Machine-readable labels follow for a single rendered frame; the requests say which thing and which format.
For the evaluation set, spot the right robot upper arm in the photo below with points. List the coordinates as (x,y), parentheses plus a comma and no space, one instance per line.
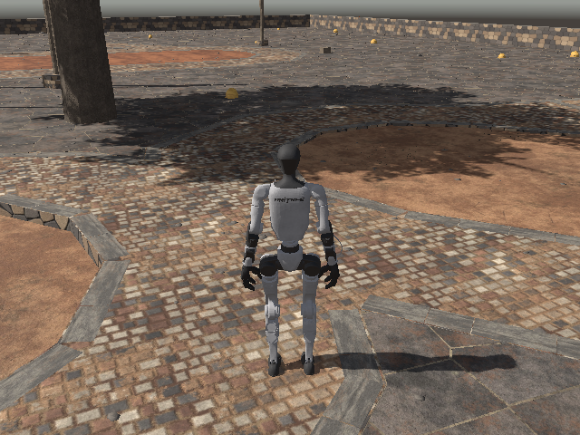
(317,191)

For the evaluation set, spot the left robot upper arm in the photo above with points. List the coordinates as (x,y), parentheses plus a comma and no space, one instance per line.
(257,209)

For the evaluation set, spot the left robot hand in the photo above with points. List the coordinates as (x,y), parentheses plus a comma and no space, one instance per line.
(245,276)

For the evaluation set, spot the right robot forearm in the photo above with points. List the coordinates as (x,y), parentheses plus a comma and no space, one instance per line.
(329,248)

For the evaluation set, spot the left robot forearm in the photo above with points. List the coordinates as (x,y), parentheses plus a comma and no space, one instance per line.
(250,248)

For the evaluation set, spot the humanoid robot head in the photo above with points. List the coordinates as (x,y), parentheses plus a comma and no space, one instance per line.
(289,157)

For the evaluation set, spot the right robot hand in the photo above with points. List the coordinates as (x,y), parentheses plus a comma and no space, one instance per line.
(333,275)

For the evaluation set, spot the humanoid robot torso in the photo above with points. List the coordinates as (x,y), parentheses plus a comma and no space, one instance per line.
(289,216)

